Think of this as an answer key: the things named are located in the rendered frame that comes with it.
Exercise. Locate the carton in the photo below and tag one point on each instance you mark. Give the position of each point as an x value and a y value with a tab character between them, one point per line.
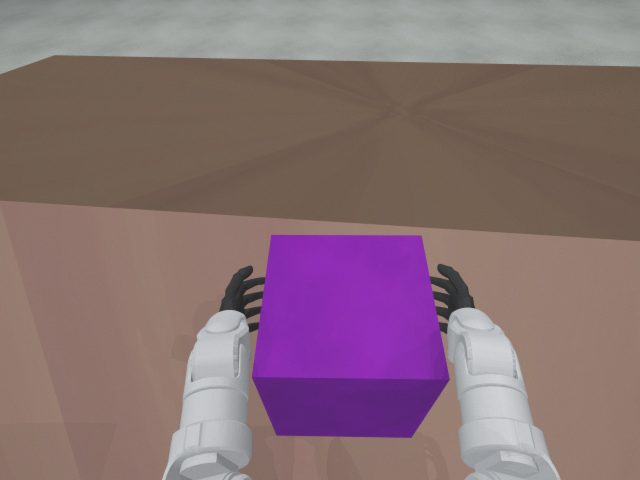
349	343

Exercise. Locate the left robot forearm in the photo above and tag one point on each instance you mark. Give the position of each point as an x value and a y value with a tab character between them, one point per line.
213	437

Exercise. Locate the left robot hand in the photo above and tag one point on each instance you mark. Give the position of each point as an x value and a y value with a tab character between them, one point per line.
234	298

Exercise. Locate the right robot forearm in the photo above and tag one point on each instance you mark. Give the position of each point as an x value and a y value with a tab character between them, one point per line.
497	433

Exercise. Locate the right robot hand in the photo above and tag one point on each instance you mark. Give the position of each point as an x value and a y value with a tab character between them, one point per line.
459	295

